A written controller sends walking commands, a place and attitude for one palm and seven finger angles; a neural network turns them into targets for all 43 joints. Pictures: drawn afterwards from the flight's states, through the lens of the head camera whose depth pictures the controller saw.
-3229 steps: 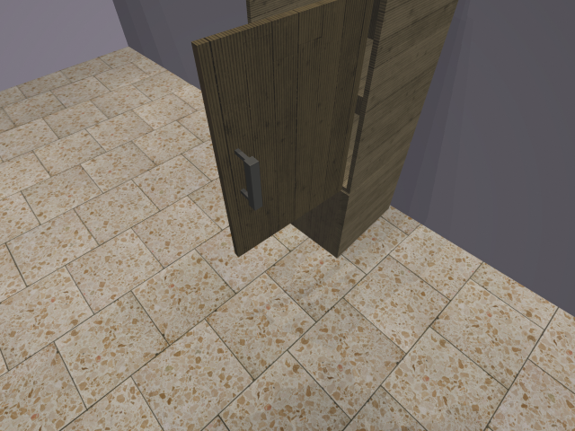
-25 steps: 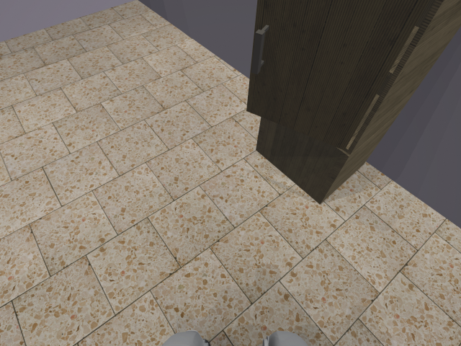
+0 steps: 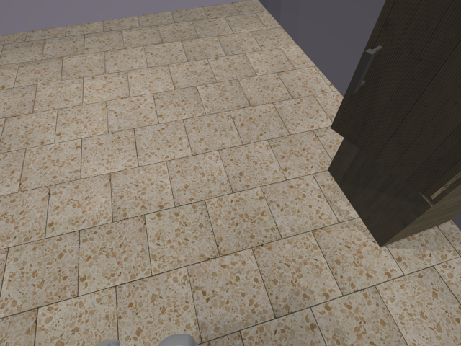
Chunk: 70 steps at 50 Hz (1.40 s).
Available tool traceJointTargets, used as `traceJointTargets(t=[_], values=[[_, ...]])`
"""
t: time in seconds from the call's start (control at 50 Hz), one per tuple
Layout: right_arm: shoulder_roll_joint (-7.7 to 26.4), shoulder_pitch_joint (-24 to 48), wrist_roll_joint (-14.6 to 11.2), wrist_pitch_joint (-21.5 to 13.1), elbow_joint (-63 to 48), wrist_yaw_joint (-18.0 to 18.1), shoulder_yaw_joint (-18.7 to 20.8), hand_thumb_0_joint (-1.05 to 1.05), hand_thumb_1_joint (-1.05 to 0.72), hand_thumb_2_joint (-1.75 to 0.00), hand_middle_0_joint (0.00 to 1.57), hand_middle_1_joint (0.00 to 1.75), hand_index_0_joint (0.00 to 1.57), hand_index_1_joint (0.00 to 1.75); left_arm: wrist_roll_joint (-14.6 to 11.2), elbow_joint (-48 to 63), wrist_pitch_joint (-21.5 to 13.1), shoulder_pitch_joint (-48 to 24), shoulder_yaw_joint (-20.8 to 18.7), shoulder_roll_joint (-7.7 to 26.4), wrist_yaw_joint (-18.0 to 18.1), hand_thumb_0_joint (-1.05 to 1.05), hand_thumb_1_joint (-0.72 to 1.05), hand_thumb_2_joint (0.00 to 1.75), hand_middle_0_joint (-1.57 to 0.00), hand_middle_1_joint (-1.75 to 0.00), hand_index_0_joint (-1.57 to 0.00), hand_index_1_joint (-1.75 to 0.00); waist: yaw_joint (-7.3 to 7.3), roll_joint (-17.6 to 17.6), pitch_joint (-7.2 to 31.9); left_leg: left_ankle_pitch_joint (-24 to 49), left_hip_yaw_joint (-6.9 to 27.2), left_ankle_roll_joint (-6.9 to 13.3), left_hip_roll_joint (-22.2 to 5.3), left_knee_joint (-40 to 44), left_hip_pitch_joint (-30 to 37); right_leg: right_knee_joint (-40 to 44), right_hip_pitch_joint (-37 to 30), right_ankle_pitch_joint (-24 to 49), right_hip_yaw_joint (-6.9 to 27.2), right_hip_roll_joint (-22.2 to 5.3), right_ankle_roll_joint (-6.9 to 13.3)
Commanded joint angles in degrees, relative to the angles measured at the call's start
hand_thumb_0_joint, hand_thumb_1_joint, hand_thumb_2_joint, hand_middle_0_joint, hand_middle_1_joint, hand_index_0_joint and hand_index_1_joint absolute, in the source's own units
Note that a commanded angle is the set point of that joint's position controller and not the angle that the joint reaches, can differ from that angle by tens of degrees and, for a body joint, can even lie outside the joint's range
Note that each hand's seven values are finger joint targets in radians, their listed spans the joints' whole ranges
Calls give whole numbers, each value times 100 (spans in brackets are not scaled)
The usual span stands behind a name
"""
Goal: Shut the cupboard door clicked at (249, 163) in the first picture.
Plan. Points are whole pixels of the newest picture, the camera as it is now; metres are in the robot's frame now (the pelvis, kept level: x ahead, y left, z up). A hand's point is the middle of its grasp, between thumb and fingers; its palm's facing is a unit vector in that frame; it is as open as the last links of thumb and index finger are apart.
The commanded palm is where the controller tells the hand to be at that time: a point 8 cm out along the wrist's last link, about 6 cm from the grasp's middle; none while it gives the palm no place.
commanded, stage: walk to a spot facing it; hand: left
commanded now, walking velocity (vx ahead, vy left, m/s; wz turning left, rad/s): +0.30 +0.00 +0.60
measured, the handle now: (365, 69) +0.86 -0.38 -0.04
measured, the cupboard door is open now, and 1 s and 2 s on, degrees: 20 20 20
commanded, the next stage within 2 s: turn to face it in 0.70 s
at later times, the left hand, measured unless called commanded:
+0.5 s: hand out of the picture +0.10 +0.17 -0.13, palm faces +0.32 -0.90 -0.28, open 7.4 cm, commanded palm none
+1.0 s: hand out of the picture +0.10 +0.20 -0.17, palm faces +0.55 -0.80 -0.23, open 7.4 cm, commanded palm none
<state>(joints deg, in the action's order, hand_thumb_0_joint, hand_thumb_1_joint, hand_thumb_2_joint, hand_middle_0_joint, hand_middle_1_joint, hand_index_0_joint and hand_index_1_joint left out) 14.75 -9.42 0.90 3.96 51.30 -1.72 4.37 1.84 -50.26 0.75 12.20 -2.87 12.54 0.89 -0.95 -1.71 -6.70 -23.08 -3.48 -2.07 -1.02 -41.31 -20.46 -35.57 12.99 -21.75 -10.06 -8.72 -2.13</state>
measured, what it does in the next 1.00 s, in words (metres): walks ahead, turning left: left foot, then right foot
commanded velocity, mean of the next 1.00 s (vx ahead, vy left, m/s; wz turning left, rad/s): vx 0.13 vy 0.00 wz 0.32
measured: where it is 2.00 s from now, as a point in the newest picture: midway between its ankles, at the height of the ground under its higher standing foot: (220, 332)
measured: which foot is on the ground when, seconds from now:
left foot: up 0.00-0.00, down 0.02-0.34, up 0.36-0.80, down 0.82-1.00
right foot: down 0.00-0.02, up 0.04-0.32, down 0.34-0.80, up 0.82-1.00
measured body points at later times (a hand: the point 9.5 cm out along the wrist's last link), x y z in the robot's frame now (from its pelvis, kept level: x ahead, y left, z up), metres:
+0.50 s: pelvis +0.10 -0.04 +0.01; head +0.14 -0.06 +0.46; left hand +0.08 +0.22 -0.11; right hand +0.21 -0.27 -0.15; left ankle +0.04 +0.10 -0.63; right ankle +0.13 -0.12 -0.73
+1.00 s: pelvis +0.19 +0.03 +0.00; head +0.22 +0.06 +0.45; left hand +0.07 +0.25 -0.16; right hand +0.43 -0.09 -0.13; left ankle +0.20 +0.12 -0.73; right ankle +0.26 -0.12 -0.67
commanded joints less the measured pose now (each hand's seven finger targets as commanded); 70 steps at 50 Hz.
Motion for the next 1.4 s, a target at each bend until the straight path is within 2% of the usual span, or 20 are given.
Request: traceJointTargets(t=[0.0,0.02,0.04,0.28,0.3,0.32,0.36,0.4,0.46,0.54,0.68,0.76,0.8,0.82,0.96,1.12,1.16,1.18,1.22,1.38], values=[[1376,-968,112,-312,-275,26,260,0,-90,-90,20,30,20,30,-80,466,-55,379,-311,765,-62,0,90,90,-20,-30,-20,-30,-378,1784,1387,1404,2379,915,-1625,2007,2607,-1895,1839,-805,-157,82,-144],[1632,-1498,119,-313,-118,92,312,0,-90,-90,20,30,20,30,-21,829,-60,-293,-186,654,-84,0,90,90,-20,-30,-20,-30,-714,1809,1200,1426,3328,1588,-2316,2337,2612,-2647,2777,-1759,377,276,-110],[1471,-1657,120,-346,-8,141,267,0,-90,-90,20,30,20,30,10,850,-48,-770,-224,689,-54,0,90,90,-20,-30,-20,-30,-776,1620,1027,574,3173,1506,-2025,2469,2127,-2937,2802,-1393,802,188,-25],[953,-159,79,-416,-194,181,133,0,-90,-90,20,30,20,30,-25,227,-163,584,-288,642,-262,0,90,90,-20,-30,-20,-30,373,796,477,-945,1945,972,-654,2082,-503,170,-399,569,400,850,-95],[762,1,27,-424,-263,168,105,0,-90,-90,20,30,20,30,2,98,-229,1175,-382,928,-222,0,90,90,-20,-30,-20,-30,709,90,575,-1173,1605,758,-188,1156,-1483,937,-1562,27,917,518,-26],[259,-87,-31,-458,-380,146,-3,0,-90,-90,20,30,20,30,94,24,-304,1674,-494,1476,-114,0,90,90,-20,-30,-20,-30,929,-1707,838,-1363,578,359,580,-920,-2442,2152,-2228,-1721,3022,-1204,460],[398,-43,93,-430,-422,95,91,0,-90,-90,20,30,20,30,-16,154,-292,1193,-427,1380,-24,0,90,90,-20,-30,-20,-30,479,-1409,376,-735,926,319,102,-3040,-2439,2996,-761,-2910,4348,-1951,958],[284,-261,119,-361,-162,0,103,0,-90,-90,20,30,20,30,-17,242,-353,402,-297,805,7,0,90,90,-20,-30,-20,-30,15,-814,152,328,825,238,-303,-3324,-2080,2828,10,-1877,2715,-1559,742],[-7,-281,78,-303,-20,-86,29,0,-90,-90,20,30,20,30,-30,64,-492,596,-226,499,12,0,90,90,-20,-30,-20,-30,8,-629,380,894,414,89,-300,-2794,-1803,2415,-462,1103,860,-979,642],[-196,94,62,-243,-115,-106,-39,0,-90,-90,20,30,20,30,-34,-259,-508,1185,-186,454,52,0,90,90,-20,-30,-20,-30,145,-581,456,819,62,54,-223,-2018,-1936,1907,-1307,3974,53,-974,601],[-149,746,62,-236,-448,-116,-142,0,-90,-90,20,30,20,30,-15,-313,-396,1293,-222,665,95,0,90,90,-20,-30,-20,-30,235,-668,409,669,-415,224,-107,-227,-1282,1316,-1610,5148,-294,-1300,652],[414,-495,103,-324,-295,-28,6,0,-90,-90,20,30,20,30,-66,-78,-313,943,-355,957,70,0,90,90,-20,-30,-20,-30,-439,-327,1244,1887,-409,493,83,1260,1399,-963,-602,4441,-654,-1142,321],[1412,-1294,66,-369,-152,123,149,0,-90,-90,20,30,20,30,-120,285,-228,877,-147,407,55,0,90,90,-20,-30,-20,-30,-597,1469,2040,5848,2507,1811,-2488,1540,2937,-3547,1758,-1789,204,165,-82],[1279,-1089,25,-384,-195,197,75,0,-90,-90,20,30,20,30,-102,310,-160,879,-154,384,128,0,90,90,-20,-30,-20,-30,-424,631,1917,5280,2075,1819,-2545,1578,2506,-3666,1805,-1541,750,127,-24],[400,336,68,-446,-78,352,-228,0,-90,-90,20,30,20,30,-29,-508,146,1135,-41,-2,11,0,90,90,-20,-30,-20,-30,268,841,740,1161,649,1080,-1573,2712,207,-1715,678,-223,909,315,45],[618,266,52,-276,57,326,48,0,-90,-90,20,30,20,30,2,-204,145,801,-241,174,-123,0,90,90,-20,-30,-20,-30,289,851,573,1047,35,856,-1701,1846,411,-82,320,683,511,741,90],[421,230,0,-270,-18,304,66,0,-90,-90,20,30,20,30,31,-170,60,1003,-330,568,-110,0,90,90,-20,-30,-20,-30,395,-120,654,703,-561,366,-1074,588,173,1125,-22,1920,1567,215,391],[43,158,-22,-272,-158,276,15,0,-90,-90,20,30,20,30,76,-145,-12,915,-399,1054,-73,0,90,90,-20,-30,-20,-30,347,-1381,645,-661,-896,46,-284,-485,-714,1630,-444,3206,2976,-897,923],[65,411,1,-211,-308,333,-25,0,-90,-90,20,30,20,30,27,-154,-23,955,-457,1140,33,0,90,90,-20,-30,-20,-30,425,-1318,905,-1104,181,3,-121,-2079,-1379,1602,-807,3942,3516,-1074,1566],[111,196,-30,-240,-262,328,-60,0,-90,-90,20,30,20,30,-2,66,47,310,-435,1012,26,0,90,90,-20,-30,-20,-30,254,-503,932,-165,236,-173,-92,-977,-727,1399,-565,3218,2788,-425,1330]])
